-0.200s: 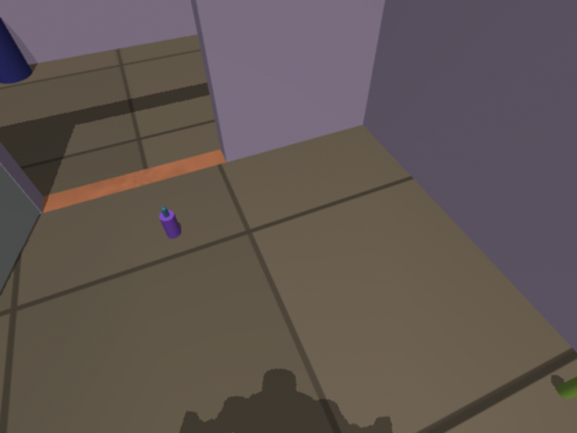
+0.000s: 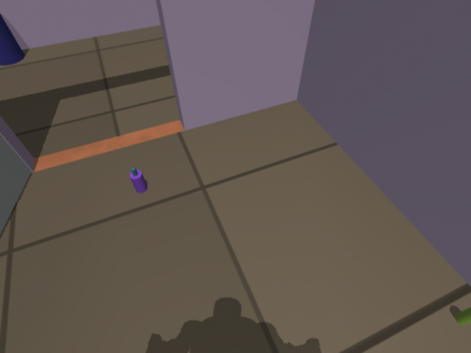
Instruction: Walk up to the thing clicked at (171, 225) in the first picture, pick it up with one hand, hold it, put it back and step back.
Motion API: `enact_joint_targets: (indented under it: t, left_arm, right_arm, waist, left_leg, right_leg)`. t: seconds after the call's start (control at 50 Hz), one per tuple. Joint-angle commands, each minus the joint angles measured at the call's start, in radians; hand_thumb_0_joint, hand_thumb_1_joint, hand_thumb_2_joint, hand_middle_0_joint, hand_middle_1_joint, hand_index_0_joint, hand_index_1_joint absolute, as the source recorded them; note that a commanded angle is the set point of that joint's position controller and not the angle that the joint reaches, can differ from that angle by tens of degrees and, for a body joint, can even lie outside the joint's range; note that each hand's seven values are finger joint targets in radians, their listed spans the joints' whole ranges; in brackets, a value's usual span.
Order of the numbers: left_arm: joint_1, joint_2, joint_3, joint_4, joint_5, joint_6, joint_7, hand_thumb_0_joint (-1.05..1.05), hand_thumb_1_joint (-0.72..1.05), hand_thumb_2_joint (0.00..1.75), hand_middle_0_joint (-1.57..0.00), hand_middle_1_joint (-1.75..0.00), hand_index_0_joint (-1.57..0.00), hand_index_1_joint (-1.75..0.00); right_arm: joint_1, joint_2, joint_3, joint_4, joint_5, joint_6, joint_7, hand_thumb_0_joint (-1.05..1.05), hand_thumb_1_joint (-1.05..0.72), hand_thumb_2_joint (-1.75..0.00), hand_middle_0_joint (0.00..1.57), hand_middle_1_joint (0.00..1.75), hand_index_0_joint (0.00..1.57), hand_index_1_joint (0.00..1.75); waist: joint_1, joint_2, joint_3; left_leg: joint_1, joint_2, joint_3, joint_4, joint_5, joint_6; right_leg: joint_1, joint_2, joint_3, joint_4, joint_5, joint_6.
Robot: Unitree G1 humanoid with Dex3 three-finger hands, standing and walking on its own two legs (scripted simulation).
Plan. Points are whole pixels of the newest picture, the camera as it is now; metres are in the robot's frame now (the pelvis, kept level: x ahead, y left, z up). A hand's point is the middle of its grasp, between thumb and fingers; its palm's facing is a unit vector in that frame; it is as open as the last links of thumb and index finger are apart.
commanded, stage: stand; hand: left
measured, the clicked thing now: (137, 178) +1.00 +0.57 -0.70
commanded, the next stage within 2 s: walk up in 0.92 s
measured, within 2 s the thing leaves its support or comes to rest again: neither
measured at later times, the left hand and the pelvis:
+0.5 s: hand out of the picture +0.09 +0.25 -0.16, palm faces -0.02 -0.94 -0.34, open 7.4 cm; pelvis +0.01 +0.00 +0.00, yaw +0 degrees
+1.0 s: hand out of the picture +0.08 +0.27 -0.15, palm faces +0.04 -0.94 -0.34, open 7.4 cm; pelvis +0.01 +0.01 +0.00, yaw +3 degrees
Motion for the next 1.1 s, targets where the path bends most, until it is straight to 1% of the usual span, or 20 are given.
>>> enact_joint_targets:
  t: [0.0, 0.1, 0.24, 0.34, 0.38, 0.5, 0.56, 0.58, 0.68, 0.76, 0.88, 0.9, 0.92, 0.94, 0.96, 0.98, 1.0, 1.02, 1.04, 1.08]
  left_arm:
    - [-0.039, 0.212, 0.043, -0.065, 0.001, -0.023, 0.015, 0.00, 0.90, 0.90, -0.20, -0.30, -0.20, -0.30]
    - [-0.039, 0.214, 0.043, -0.062, -0.001, -0.023, 0.016, 0.00, 0.90, 0.90, -0.20, -0.30, -0.20, -0.30]
    - [-0.042, 0.217, 0.045, -0.065, 0.001, -0.022, 0.017, 0.00, 0.90, 0.90, -0.20, -0.30, -0.20, -0.30]
    - [-0.046, 0.209, 0.044, -0.066, 0.000, -0.020, 0.018, 0.00, 0.90, 0.90, -0.20, -0.30, -0.20, -0.30]
    - [-0.046, 0.213, 0.047, -0.064, -0.003, -0.021, 0.017, 0.00, 0.90, 0.90, -0.20, -0.30, -0.20, -0.30]
    - [-0.045, 0.215, 0.046, -0.066, 0.000, -0.024, 0.018, 0.00, 0.90, 0.90, -0.20, -0.30, -0.20, -0.30]
    - [-0.046, 0.215, 0.047, -0.066, 0.002, -0.024, 0.019, 0.00, 0.90, 0.90, -0.20, -0.30, -0.20, -0.30]
    - [-0.049, 0.220, 0.049, -0.067, 0.002, -0.023, 0.020, 0.00, 0.90, 0.90, -0.20, -0.30, -0.20, -0.30]
    - [-0.043, 0.215, 0.050, -0.062, 0.000, -0.020, 0.018, 0.00, 0.90, 0.90, -0.20, -0.30, -0.20, -0.30]
    - [-0.035, 0.215, 0.051, -0.064, 0.003, -0.018, 0.017, 0.00, 0.90, 0.90, -0.20, -0.30, -0.20, -0.30]
    - [-0.038, 0.212, 0.052, -0.064, 0.003, -0.018, 0.018, 0.00, 0.90, 0.90, -0.20, -0.30, -0.20, -0.30]
    - [0.037, 0.340, 0.126, -0.120, 0.009, -0.043, 0.000, 0.00, 0.90, 0.90, -0.20, -0.30, -0.20, -0.30]
    - [0.104, 0.350, 0.140, -0.099, 0.021, -0.047, -0.004, 0.00, 0.90, 0.90, -0.20, -0.30, -0.20, -0.30]
    - [0.145, 0.380, 0.159, -0.097, 0.028, -0.054, -0.001, 0.00, 0.90, 0.90, -0.20, -0.30, -0.20, -0.30]
    - [0.144, 0.400, 0.170, -0.125, 0.032, -0.060, 0.004, 0.00, 0.90, 0.90, -0.20, -0.30, -0.20, -0.30]
    - [0.082, 0.391, 0.168, -0.171, 0.031, -0.065, 0.007, 0.00, 0.90, 0.90, -0.20, -0.30, -0.20, -0.30]
    - [0.056, 0.362, 0.163, -0.188, 0.029, -0.068, 0.006, 0.00, 0.90, 0.90, -0.20, -0.30, -0.20, -0.30]
    - [0.029, 0.344, 0.159, -0.204, 0.033, -0.074, 0.005, 0.00, 0.90, 0.90, -0.20, -0.30, -0.20, -0.30]
    - [0.021, 0.345, 0.159, -0.211, 0.036, -0.078, 0.004, 0.00, 0.90, 0.90, -0.20, -0.30, -0.20, -0.30]
    - [0.010, 0.360, 0.165, -0.238, 0.038, -0.085, -0.004, 0.00, 0.90, 0.90, -0.20, -0.30, -0.20, -0.30]
  right_arm:
    - [-0.039, -0.211, -0.041, -0.061, 0.003, -0.019, -0.015, 0.00, -0.90, -0.90, 0.20, 0.30, 0.20, 0.30]
    - [-0.034, -0.211, -0.039, -0.058, 0.003, -0.019, -0.016, 0.00, -0.90, -0.90, 0.20, 0.30, 0.20, 0.30]
    - [-0.041, -0.213, -0.042, -0.059, 0.003, -0.019, -0.017, 0.00, -0.90, -0.90, 0.20, 0.30, 0.20, 0.30]
    - [-0.045, -0.215, -0.042, -0.060, 0.002, -0.017, -0.017, 0.00, -0.90, -0.90, 0.20, 0.30, 0.20, 0.30]
    - [-0.035, -0.209, -0.039, -0.058, 0.002, -0.018, -0.017, 0.00, -0.90, -0.90, 0.20, 0.30, 0.20, 0.30]
    - [-0.042, -0.213, -0.042, -0.065, 0.004, -0.019, -0.017, 0.00, -0.90, -0.90, 0.20, 0.30, 0.20, 0.30]
    - [-0.046, -0.217, -0.044, -0.062, 0.004, -0.017, -0.018, 0.00, -0.90, -0.90, 0.20, 0.30, 0.20, 0.30]
    - [-0.037, -0.208, -0.042, -0.062, 0.003, -0.016, -0.019, 0.00, -0.90, -0.90, 0.20, 0.30, 0.20, 0.30]
    - [-0.041, -0.210, -0.041, -0.061, 0.004, -0.017, -0.018, 0.00, -0.90, -0.90, 0.20, 0.30, 0.20, 0.30]
    - [-0.044, -0.217, -0.044, -0.063, 0.004, -0.017, -0.018, 0.00, -0.90, -0.90, 0.20, 0.30, 0.20, 0.30]
    - [-0.041, -0.215, -0.042, -0.063, 0.003, -0.017, -0.017, 0.00, -0.90, -0.90, 0.20, 0.30, 0.20, 0.30]
    - [0.012, -0.298, -0.107, -0.137, -0.011, -0.011, 0.015, 0.00, -0.90, -0.90, 0.20, 0.30, 0.20, 0.30]
    - [-0.038, -0.284, -0.107, -0.156, -0.019, -0.002, 0.031, 0.00, -0.90, -0.90, 0.20, 0.30, 0.20, 0.30]
    - [-0.096, -0.257, -0.102, -0.191, -0.025, 0.007, 0.042, 0.00, -0.90, -0.90, 0.20, 0.30, 0.20, 0.30]
    - [-0.134, -0.245, -0.104, -0.227, -0.042, 0.013, 0.048, 0.00, -0.90, -0.90, 0.20, 0.30, 0.20, 0.30]
    - [-0.113, -0.252, -0.113, -0.243, -0.045, 0.013, 0.055, 0.00, -0.90, -0.90, 0.20, 0.30, 0.20, 0.30]
    - [-0.084, -0.264, -0.125, -0.241, -0.045, 0.010, 0.064, 0.00, -0.90, -0.90, 0.20, 0.30, 0.20, 0.30]
    - [-0.037, -0.276, -0.134, -0.238, -0.035, 0.008, 0.075, 0.00, -0.90, -0.90, 0.20, 0.30, 0.20, 0.30]
    - [0.004, -0.272, -0.141, -0.235, -0.032, 0.008, 0.084, 0.00, -0.90, -0.90, 0.20, 0.30, 0.20, 0.30]
    - [0.033, -0.258, -0.143, -0.241, -0.026, 0.006, 0.097, 0.00, -0.90, -0.90, 0.20, 0.30, 0.20, 0.30]
  waist:
    - [-0.001, -0.007, -0.088]
    - [-0.002, -0.002, -0.083]
    - [-0.003, -0.012, -0.100]
    - [0.001, -0.004, -0.091]
    - [-0.002, -0.007, -0.080]
    - [-0.003, -0.014, -0.106]
    - [-0.002, -0.015, -0.105]
    - [-0.007, -0.020, -0.098]
    - [-0.003, -0.006, -0.073]
    - [0.000, -0.004, -0.079]
    - [0.000, -0.011, -0.070]
    - [0.030, -0.007, -0.128]
    - [0.075, -0.024, -0.056]
    - [0.106, -0.148, 0.001]
    - [0.115, -0.172, 0.030]
    - [0.090, -0.130, 0.066]
    - [0.072, -0.088, 0.080]
    - [0.040, -0.066, 0.060]
    - [0.022, -0.084, 0.043]
    - [0.019, -0.148, 0.034]
  left_leg:
    - [0.025, 0.117, -0.088, -0.047, 0.120, 0.039]
    - [0.022, 0.118, -0.092, -0.051, 0.146, 0.036]
    - [0.044, 0.121, -0.089, -0.042, 0.188, 0.036]
    - [0.037, 0.120, -0.088, -0.049, 0.184, 0.036]
    - [0.023, 0.115, -0.088, -0.057, 0.156, 0.032]
    - [0.057, 0.122, -0.090, -0.043, 0.224, 0.038]
    - [0.058, 0.123, -0.086, -0.035, 0.221, 0.040]
    - [0.047, 0.119, -0.088, -0.046, 0.208, 0.035]
    - [0.033, 0.115, -0.090, -0.062, 0.174, 0.034]
    - [0.046, 0.121, -0.094, -0.065, 0.160, 0.039]
    - [0.038, 0.118, -0.093, -0.065, 0.151, 0.040]
    - [-0.122, 0.059, -0.139, 0.038, -0.292, 0.106]
    - [-0.352, 0.036, -0.121, 0.099, -0.429, 0.099]
    - [-0.495, -0.009, -0.015, 0.330, -0.317, 0.068]
    - [-0.570, 0.029, -0.027, 0.513, -0.285, 0.052]
    - [-0.589, 0.073, -0.072, 0.571, -0.254, 0.036]
    - [-0.566, 0.104, -0.092, 0.591, -0.240, 0.028]
    - [-0.543, 0.121, -0.109, 0.583, -0.223, 0.025]
    - [-0.509, 0.124, -0.099, 0.560, -0.212, 0.018]
    - [-0.469, 0.129, -0.059, 0.490, -0.187, 0.003]
  right_leg:
    - [0.013, -0.123, 0.090, -0.056, 0.138, -0.026]
    - [0.021, -0.123, 0.086, -0.054, 0.138, -0.024]
    - [0.039, -0.127, 0.081, -0.053, 0.184, -0.025]
    - [0.038, -0.129, 0.081, -0.058, 0.179, -0.025]
    - [0.040, -0.128, 0.084, -0.066, 0.154, -0.022]
    - [0.050, -0.131, 0.076, -0.055, 0.216, -0.021]
    - [0.056, -0.137, 0.079, -0.063, 0.225, -0.022]
    - [0.053, -0.133, 0.078, -0.061, 0.210, -0.022]
    - [0.049, -0.131, 0.080, -0.071, 0.173, -0.022]
    - [0.040, -0.129, 0.076, -0.071, 0.144, -0.025]
    - [0.037, -0.131, 0.078, -0.077, 0.139, -0.022]
    - [0.176, -0.090, 0.049, 0.021, -0.301, -0.056]
    - [0.246, -0.150, 0.136, 0.000, -0.468, -0.094]
    - [0.264, -0.287, 0.297, -0.142, -0.583, -0.148]
    - [0.190, -0.438, 0.423, -0.243, -0.629, -0.222]
    - [0.132, -0.481, 0.432, -0.249, -0.580, -0.256]
    - [0.085, -0.469, 0.404, -0.249, -0.528, -0.261]
    - [0.104, -0.421, 0.325, -0.231, -0.463, -0.241]
    - [0.099, -0.387, 0.251, -0.228, -0.450, -0.223]
    - [0.108, -0.350, 0.141, -0.209, -0.353, -0.212]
